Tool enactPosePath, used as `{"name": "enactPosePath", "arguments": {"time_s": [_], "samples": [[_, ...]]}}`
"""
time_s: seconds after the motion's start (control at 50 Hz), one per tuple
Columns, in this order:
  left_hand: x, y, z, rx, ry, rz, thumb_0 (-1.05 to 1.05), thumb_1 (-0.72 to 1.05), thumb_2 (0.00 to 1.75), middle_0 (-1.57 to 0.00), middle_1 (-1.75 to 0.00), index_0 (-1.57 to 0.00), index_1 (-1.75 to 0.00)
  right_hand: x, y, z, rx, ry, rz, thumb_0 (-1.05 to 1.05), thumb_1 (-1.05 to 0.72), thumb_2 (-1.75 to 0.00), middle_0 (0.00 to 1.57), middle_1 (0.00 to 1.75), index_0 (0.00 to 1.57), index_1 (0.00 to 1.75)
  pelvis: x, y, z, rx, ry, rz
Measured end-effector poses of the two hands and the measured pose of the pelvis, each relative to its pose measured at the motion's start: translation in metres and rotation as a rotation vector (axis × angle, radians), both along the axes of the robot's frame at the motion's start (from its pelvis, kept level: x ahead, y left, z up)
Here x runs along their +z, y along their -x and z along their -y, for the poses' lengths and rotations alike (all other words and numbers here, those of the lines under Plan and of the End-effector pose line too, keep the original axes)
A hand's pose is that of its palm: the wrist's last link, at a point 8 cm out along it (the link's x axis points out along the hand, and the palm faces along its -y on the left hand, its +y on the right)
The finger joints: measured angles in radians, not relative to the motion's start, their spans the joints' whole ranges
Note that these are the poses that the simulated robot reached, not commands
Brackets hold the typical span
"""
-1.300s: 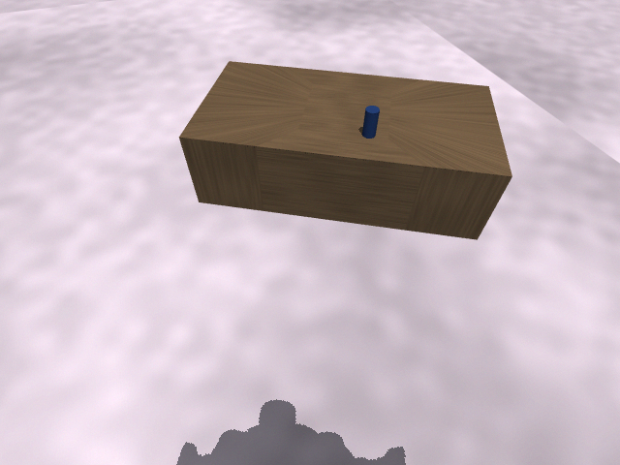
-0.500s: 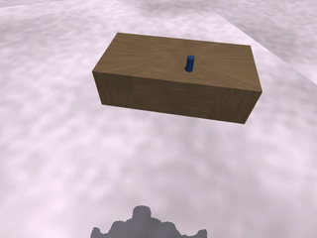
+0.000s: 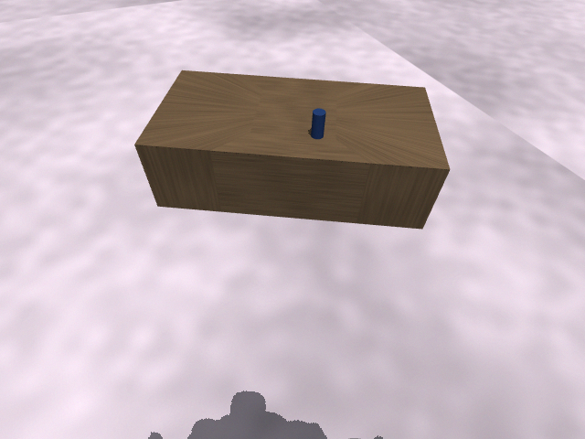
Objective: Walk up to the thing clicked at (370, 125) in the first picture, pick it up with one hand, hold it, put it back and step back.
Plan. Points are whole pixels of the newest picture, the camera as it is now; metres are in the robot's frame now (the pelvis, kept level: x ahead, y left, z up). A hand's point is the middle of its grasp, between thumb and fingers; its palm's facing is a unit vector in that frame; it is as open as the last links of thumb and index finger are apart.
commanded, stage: walk up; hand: left
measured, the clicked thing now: (318, 124) +1.31 -0.11 -0.36
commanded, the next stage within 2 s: none
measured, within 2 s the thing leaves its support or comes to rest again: neither
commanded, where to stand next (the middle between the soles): +0.82 -0.25 m, yaw -8 degrees
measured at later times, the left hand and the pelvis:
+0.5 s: hand (182, 403) +0.21 +0.18 -0.16, palm faces -0.09 -0.94 -0.32, open 7.3 cm; pelvis +0.17 -0.09 -0.01, yaw -6 degrees
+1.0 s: hand (253, 225) +0.57 +0.09 -0.14, palm faces -0.25 -0.88 -0.41, open 7.3 cm; pelvis +0.38 -0.15 -0.03, yaw -11 degrees
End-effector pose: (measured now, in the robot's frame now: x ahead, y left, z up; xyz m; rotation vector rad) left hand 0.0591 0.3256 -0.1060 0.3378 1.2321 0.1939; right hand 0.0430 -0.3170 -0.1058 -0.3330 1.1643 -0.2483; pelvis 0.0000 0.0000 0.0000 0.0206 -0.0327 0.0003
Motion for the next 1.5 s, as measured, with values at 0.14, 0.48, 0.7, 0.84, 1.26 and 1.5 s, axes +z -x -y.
{"name": "enactPosePath", "arguments": {"time_s": [0.14, 0.48, 0.7, 0.84, 1.26, 1.5], "samples": [[0.005, -0.056, 0.031, -0.055, -0.044, 0.032, 0.01, 0.91, 0.90, -0.20, -0.30, -0.21, -0.29, -0.017, -0.003, 0.074, -0.073, 0.040, -0.064, 0.00, -0.90, -0.89, 0.21, 0.30, 0.20, 0.30, -0.017, -0.045, 0.045, -0.062, -0.016, 0.024], [-0.014, -0.138, 0.101, -0.049, 0.035, -0.001, 0.01, 0.90, 0.90, -0.20, -0.30, -0.21, -0.30, 0.005, -0.169, 0.093, 0.009, -0.011, 0.050, 0.00, -0.90, -0.89, 0.20, 0.30, 0.20, 0.30, -0.009, -0.163, 0.087, -0.113, 0.046, 0.008], [-0.023, -0.305, 0.103, -0.208, 0.041, 0.058, 0.01, 0.91, 0.90, -0.20, -0.30, -0.21, -0.29, 0.019, -0.213, 0.091, -0.125, 0.055, 0.084, 0.00, -0.90, -0.89, 0.20, 0.30, 0.20, 0.30, -0.011, -0.263, 0.082, -0.155, 0.018, 0.009], [0.002, -0.414, 0.131, -0.282, 0.025, 0.154, 0.01, 0.91, 0.90, -0.20, -0.30, -0.21, -0.29, 0.011, -0.218, 0.103, -0.177, 0.017, -0.036, 0.00, -0.90, -0.89, 0.20, 0.30, 0.20, 0.30, -0.006, -0.315, 0.103, -0.176, 0.007, 0.010], [0.017, -0.517, 0.223, -0.208, -0.013, 0.130, 0.00, 0.91, 0.90, -0.20, -0.30, -0.21, -0.30, -0.010, -0.432, 0.197, -0.098, -0.050, 0.047, 0.00, -0.90, -0.89, 0.20, 0.30, 0.20, 0.30, -0.005, -0.469, 0.193, -0.193, 0.022, 0.014], [-0.027, -0.562, 0.194, -0.123, 0.011, 0.004, 0.01, 0.91, 0.90, -0.20, -0.30, -0.21, -0.30, 0.004, -0.562, 0.194, -0.007, 0.035, 0.069, 0.00, -0.90, -0.89, 0.20, 0.30, 0.20, 0.30, -0.022, -0.567, 0.184, -0.153, 0.013, -0.001]]}}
